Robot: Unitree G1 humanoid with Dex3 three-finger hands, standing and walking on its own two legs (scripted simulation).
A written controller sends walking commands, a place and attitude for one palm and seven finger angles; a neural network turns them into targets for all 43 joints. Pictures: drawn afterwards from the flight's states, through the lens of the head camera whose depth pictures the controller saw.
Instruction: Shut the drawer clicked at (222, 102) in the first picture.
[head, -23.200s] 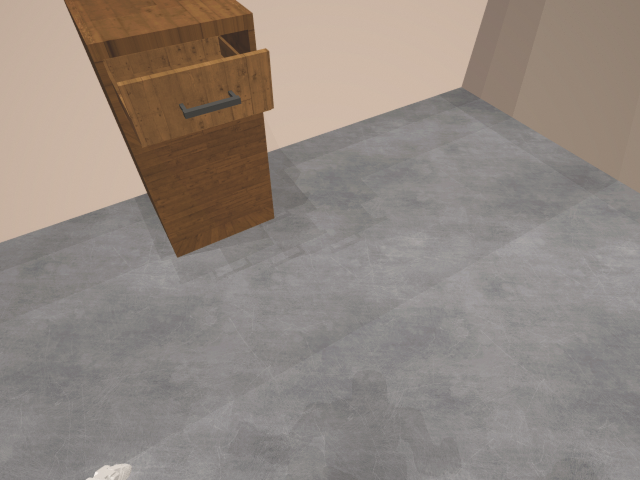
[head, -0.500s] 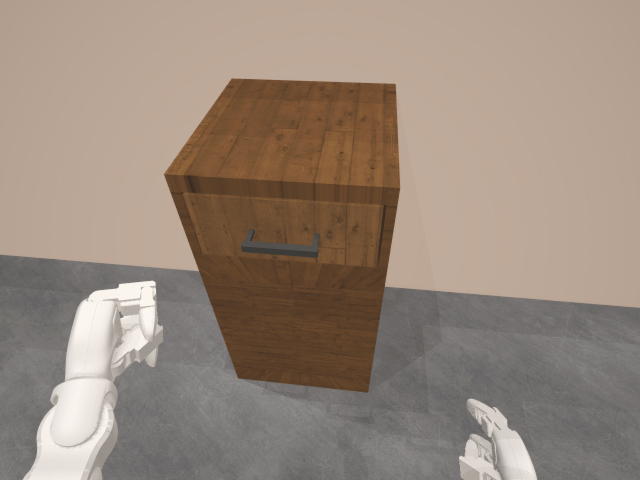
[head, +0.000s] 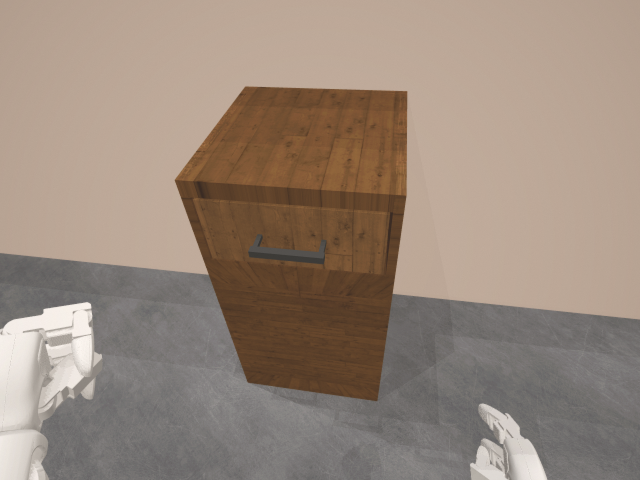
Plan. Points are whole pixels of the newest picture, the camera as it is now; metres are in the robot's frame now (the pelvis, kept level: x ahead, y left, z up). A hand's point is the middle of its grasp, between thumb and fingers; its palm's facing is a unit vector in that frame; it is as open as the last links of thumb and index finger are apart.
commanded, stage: step back with the hand held close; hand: left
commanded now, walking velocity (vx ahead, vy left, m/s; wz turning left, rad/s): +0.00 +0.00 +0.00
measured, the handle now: (288, 248) +0.56 +0.14 -0.07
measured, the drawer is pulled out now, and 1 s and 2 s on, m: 0.00 0.00 0.00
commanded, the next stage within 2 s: stop stepping back and stand still in 1.58 s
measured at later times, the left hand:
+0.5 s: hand (90, 364) +0.17 +0.24 +0.15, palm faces +0.27 -0.82 -0.51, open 3.3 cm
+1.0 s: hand (11, 445) +0.10 +0.26 +0.16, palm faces +0.38 -0.78 -0.49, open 3.3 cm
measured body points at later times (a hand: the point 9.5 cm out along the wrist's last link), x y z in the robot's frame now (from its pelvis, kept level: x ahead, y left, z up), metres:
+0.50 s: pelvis -0.02 +0.01 +0.00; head +0.00 +0.00 +0.45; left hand +0.15 +0.28 +0.18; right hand +0.14 -0.25 -0.09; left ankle -0.01 +0.08 -0.74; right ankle -0.03 -0.10 -0.74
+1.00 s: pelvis -0.09 +0.01 -0.02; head -0.07 +0.03 +0.43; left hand +0.07 +0.30 +0.19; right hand +0.08 -0.22 -0.09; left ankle -0.01 +0.08 -0.74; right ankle -0.03 -0.09 -0.74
